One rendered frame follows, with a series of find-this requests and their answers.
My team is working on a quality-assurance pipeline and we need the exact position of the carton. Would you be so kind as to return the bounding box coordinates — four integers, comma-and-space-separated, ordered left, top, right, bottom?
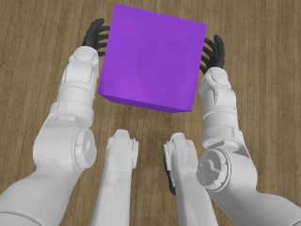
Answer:
97, 4, 207, 113

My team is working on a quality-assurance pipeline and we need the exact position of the robot left upper arm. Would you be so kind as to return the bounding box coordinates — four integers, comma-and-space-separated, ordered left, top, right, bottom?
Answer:
0, 125, 97, 226

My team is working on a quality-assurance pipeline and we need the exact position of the robot right forearm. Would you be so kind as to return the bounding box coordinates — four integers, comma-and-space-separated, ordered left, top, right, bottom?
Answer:
198, 67, 252, 161

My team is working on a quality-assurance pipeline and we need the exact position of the right robot hand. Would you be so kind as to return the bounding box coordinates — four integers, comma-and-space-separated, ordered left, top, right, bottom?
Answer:
199, 35, 225, 75

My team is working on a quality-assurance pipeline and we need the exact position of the robot right upper arm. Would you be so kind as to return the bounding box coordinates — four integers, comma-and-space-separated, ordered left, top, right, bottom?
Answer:
196, 148, 301, 226

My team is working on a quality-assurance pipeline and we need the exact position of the left robot hand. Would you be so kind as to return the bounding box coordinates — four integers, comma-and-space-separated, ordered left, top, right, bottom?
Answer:
82, 18, 111, 57

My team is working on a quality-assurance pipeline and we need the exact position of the robot left thigh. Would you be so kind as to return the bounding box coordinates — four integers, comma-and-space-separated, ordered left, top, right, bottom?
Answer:
90, 135, 139, 226

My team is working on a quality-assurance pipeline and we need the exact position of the robot left shin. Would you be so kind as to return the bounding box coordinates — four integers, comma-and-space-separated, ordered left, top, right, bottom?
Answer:
104, 129, 130, 157

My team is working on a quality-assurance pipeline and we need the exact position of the robot left forearm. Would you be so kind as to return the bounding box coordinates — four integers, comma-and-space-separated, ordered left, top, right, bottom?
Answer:
33, 46, 99, 165

